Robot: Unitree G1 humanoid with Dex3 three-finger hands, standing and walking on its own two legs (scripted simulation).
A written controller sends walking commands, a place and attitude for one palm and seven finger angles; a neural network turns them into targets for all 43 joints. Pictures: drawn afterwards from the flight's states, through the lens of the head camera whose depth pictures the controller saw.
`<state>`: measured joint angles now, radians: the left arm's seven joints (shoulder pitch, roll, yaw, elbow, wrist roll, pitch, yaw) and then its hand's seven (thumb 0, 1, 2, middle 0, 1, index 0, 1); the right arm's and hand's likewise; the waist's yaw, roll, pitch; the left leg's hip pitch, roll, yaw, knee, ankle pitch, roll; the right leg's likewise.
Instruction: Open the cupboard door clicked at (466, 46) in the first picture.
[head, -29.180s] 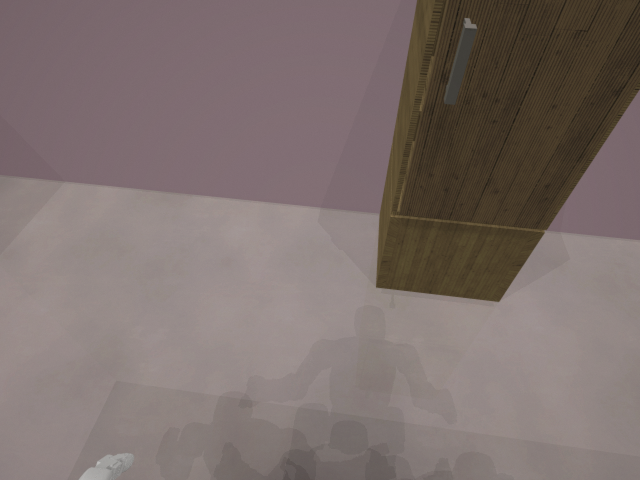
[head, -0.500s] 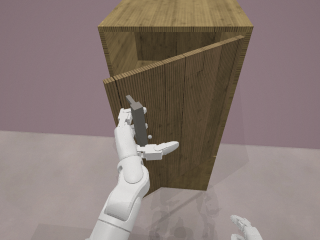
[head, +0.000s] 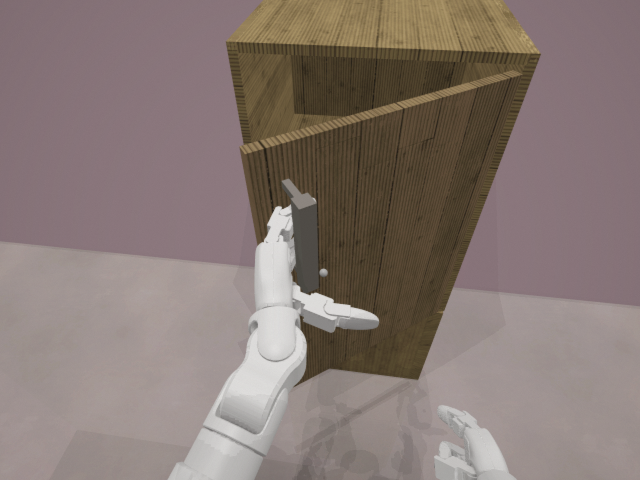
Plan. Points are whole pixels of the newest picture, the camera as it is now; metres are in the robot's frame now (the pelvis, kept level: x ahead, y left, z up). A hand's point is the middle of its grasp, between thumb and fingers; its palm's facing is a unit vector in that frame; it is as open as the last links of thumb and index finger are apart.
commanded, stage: slide the hand sideways off the handle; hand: left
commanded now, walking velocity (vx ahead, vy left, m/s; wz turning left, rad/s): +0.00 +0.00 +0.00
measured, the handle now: (299, 237) +0.38 +0.07 +0.13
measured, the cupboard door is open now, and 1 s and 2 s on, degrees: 36 38 38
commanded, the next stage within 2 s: draw the hand back to the body in 1.12 s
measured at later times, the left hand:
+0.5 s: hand (319, 290) +0.30 +0.03 +0.13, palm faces -0.16 -0.99 +0.00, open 16.1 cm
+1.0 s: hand (264, 323) +0.25 +0.09 +0.12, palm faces -0.05 -1.00 -0.05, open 16.2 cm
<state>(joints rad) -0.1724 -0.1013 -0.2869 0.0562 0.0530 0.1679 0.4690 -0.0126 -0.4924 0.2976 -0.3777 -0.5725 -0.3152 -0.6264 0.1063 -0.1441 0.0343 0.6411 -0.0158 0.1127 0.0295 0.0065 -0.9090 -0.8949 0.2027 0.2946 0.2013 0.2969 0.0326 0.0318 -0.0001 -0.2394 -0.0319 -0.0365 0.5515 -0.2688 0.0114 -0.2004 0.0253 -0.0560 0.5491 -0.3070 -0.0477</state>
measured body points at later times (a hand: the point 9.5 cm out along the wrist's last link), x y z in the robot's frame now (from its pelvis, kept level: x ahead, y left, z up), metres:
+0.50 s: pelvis +0.00 +0.01 +0.00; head -0.03 +0.00 +0.45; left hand +0.30 +0.09 +0.13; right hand +0.17 -0.20 -0.09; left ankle +0.02 +0.11 -0.73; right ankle +0.00 -0.09 -0.73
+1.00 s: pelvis +0.03 -0.02 +0.00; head +0.01 -0.04 +0.45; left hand +0.25 +0.14 +0.12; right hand +0.22 -0.23 -0.07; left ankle +0.02 +0.11 -0.73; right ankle +0.00 -0.09 -0.73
